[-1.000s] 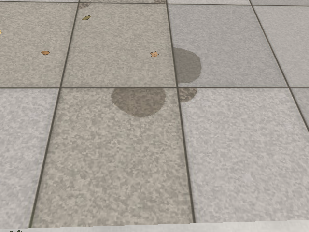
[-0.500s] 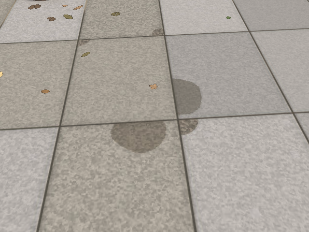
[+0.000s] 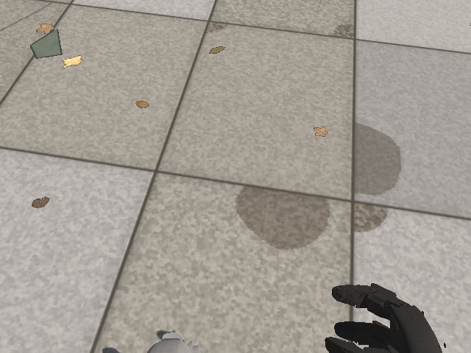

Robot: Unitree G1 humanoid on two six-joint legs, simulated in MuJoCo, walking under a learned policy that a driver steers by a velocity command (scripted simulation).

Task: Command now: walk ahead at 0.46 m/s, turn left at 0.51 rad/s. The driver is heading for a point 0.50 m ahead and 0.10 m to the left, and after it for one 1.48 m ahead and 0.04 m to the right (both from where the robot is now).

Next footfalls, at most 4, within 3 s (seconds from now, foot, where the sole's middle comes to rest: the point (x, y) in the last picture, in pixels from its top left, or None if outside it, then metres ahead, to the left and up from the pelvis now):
0.68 right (220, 271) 0.60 0.07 -0.62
1.14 left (149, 191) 0.85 0.29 -0.62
1.66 right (255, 140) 1.07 -0.02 -0.62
2.16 left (234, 69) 1.42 0.06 -0.62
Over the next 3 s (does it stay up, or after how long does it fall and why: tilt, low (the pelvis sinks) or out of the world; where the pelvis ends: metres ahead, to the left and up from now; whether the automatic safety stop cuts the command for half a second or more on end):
stays up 1.40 -0.08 0.14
